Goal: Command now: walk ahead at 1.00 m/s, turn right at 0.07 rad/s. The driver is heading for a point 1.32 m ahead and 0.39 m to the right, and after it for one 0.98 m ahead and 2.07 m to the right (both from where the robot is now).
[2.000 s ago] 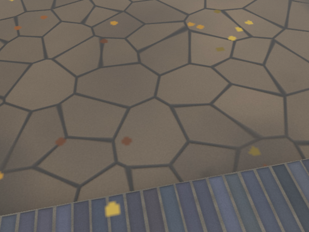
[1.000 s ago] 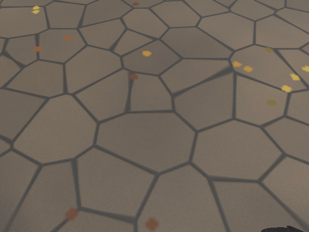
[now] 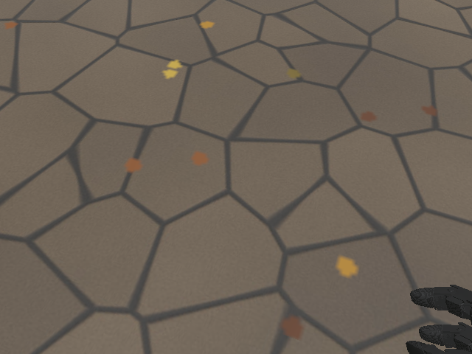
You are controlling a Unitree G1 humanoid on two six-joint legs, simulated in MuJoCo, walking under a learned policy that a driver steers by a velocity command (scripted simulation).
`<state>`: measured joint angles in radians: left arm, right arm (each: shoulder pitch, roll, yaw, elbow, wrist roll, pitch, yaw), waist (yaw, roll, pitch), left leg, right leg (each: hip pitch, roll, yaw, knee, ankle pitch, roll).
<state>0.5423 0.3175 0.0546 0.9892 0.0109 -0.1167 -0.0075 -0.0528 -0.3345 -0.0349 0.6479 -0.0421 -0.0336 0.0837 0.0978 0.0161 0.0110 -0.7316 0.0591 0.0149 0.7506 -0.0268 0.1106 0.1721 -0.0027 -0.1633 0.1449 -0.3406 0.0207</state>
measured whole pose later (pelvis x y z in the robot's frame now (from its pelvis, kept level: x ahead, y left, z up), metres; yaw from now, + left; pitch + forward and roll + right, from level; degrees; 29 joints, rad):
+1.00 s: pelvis +0.54 -0.02 +0.02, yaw -35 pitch +0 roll +1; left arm 0.22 0.26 0.03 0.74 0.05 0.04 0.01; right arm 0.26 -0.31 -0.04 0.81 -0.02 0.07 -0.01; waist 0.01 0.03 0.00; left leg -0.41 0.01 -0.06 0.81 -0.36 -0.02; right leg -0.22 0.19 0.19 0.35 -0.10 -0.12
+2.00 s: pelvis +1.24 -0.17 +0.00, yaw -39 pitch +3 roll +0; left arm 0.50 0.31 0.07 0.89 -0.01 -0.08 -0.01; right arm -0.06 -0.25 0.04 0.57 -0.04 -0.07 0.02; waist 0.14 -0.01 0.01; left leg -0.64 0.09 -0.08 0.55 0.02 -0.03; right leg 0.13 0.12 0.25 0.29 -0.42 -0.13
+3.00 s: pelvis +1.60 -0.40 +0.01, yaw -88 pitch -1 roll -1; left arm 0.21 0.34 0.09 0.71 0.02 0.05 -0.01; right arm 0.19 -0.28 -0.03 0.69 -0.02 0.04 -0.03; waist 0.00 -0.04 0.05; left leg -0.26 -0.03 -0.03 0.46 -0.20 0.04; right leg -0.45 0.21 0.21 0.98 -0.40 0.01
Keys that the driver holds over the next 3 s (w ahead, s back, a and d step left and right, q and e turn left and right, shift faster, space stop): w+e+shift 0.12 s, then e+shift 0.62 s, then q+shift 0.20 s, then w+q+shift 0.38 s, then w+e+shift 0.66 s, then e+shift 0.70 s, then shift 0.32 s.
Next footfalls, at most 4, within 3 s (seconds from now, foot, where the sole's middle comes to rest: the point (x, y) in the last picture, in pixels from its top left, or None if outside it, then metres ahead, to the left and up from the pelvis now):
0.08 left None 0.28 0.11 -0.76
0.46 right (297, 320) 0.58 -0.10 -0.76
1.22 left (235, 288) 0.66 0.09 -0.76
1.66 right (311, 189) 1.06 -0.14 -0.76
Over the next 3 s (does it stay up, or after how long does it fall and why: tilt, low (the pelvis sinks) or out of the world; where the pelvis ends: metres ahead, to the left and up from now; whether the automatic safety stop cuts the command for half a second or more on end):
stays up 1.60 -0.40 0.01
